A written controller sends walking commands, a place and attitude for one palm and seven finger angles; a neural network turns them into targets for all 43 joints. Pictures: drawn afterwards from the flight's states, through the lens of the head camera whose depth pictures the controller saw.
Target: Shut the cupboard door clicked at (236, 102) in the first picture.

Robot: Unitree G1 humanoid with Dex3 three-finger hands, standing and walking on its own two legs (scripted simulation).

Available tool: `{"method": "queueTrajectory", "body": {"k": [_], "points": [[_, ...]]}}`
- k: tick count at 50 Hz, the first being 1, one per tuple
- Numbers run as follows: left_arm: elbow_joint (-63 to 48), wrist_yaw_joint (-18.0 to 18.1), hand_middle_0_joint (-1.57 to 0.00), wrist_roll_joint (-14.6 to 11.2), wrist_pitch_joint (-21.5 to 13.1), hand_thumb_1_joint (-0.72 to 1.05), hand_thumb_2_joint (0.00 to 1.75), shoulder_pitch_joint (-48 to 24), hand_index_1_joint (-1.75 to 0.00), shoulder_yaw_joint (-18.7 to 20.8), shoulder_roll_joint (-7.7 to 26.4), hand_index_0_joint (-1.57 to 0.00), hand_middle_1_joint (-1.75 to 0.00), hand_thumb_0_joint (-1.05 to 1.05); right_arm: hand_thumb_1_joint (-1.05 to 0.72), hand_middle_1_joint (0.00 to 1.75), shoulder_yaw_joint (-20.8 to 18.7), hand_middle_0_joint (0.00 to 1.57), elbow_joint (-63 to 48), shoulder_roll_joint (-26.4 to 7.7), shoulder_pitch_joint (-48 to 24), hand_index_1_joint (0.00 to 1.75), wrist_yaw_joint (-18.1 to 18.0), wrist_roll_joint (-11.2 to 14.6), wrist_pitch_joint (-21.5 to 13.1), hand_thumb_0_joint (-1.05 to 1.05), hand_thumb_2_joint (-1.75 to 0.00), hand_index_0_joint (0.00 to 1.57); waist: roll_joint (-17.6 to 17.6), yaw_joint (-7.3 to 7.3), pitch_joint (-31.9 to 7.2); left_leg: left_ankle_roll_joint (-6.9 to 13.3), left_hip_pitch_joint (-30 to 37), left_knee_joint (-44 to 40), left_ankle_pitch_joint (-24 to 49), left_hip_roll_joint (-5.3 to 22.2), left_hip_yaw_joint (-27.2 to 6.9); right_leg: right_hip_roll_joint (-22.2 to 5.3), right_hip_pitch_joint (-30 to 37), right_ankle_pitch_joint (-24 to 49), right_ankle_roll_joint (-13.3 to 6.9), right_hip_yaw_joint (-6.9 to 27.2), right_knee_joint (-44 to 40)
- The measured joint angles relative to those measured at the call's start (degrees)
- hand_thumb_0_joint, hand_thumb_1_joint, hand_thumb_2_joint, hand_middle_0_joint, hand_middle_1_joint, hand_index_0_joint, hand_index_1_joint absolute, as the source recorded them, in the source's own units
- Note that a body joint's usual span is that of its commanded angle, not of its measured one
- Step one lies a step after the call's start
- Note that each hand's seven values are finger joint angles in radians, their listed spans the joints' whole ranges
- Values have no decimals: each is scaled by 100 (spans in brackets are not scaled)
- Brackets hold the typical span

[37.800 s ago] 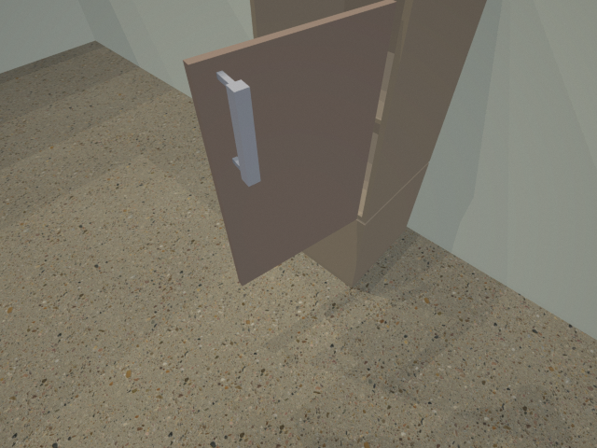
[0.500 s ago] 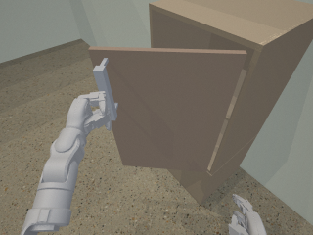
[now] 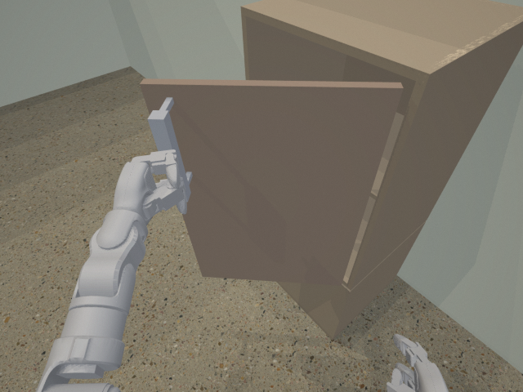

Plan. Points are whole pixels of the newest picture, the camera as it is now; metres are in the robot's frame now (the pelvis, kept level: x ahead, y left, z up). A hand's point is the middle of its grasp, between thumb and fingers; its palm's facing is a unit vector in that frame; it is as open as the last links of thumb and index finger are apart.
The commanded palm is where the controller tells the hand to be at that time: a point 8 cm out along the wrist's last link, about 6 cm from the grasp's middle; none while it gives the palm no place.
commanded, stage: push the door shut along its arc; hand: left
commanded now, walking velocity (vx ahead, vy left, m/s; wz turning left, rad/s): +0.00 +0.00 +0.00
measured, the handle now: (175, 152) +0.46 +0.18 +0.14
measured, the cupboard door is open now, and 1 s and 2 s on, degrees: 45 34 24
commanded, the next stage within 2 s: pull the fist back off the door in 1.94 s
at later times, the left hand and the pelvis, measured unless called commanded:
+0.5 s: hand (178, 172) +0.40 +0.16 +0.15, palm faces -0.11 -0.99 -0.03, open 3.1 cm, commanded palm +0.39 +0.20 +0.15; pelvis -0.01 +0.00 +0.00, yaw +1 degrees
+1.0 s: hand (199, 151) +0.45 +0.13 +0.15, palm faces -0.23 -0.97 -0.03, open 3.1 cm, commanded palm +0.45 +0.17 +0.15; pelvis -0.01 +0.02 -0.01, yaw +1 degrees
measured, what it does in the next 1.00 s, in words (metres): stands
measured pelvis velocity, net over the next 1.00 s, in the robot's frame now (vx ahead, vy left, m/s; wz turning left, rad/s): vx -0.01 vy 0.02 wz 0.01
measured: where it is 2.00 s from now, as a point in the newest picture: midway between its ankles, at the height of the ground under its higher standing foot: outside the picture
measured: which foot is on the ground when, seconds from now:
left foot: down 0.00-1.00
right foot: down 0.00-1.00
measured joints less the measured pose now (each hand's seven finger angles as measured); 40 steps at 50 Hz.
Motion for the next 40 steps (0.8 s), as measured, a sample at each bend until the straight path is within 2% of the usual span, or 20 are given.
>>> {"method": "queueTrajectory", "body": {"k": [8,15,26,40], "points": [[327,-164,-130,-31,-76,89,90,-151,-150,108,99,-130,-150,2,-90,30,24,20,-28,1,-26,30,-4,13,17,1,-90,20,-6,-33,-44,-4,-9,-27,22,7,1,8,-10,23,-3,1,-27],[1023,-451,-130,-72,-227,89,90,-710,-150,152,284,-130,-150,2,-90,30,43,20,28,-41,-20,30,-68,19,22,1,-90,20,-43,-90,10,4,-129,33,32,-3,-39,-3,-100,35,-3,-38,1],[2325,-900,-130,-97,-726,88,94,-1638,-150,188,532,-130,-150,1,-90,30,-8,20,187,-129,200,30,-70,22,-30,1,-90,20,-76,-188,17,45,-483,198,25,-53,-80,-57,-416,27,29,-78,134],[3847,-1169,-131,-60,-1325,92,94,-2741,-150,159,664,-130,-150,2,-90,30,-53,20,368,-165,534,30,-4,-40,-179,1,-90,20,-81,-387,-42,111,-942,471,-49,-107,-39,-121,-879,-31,87,-33,402]]}}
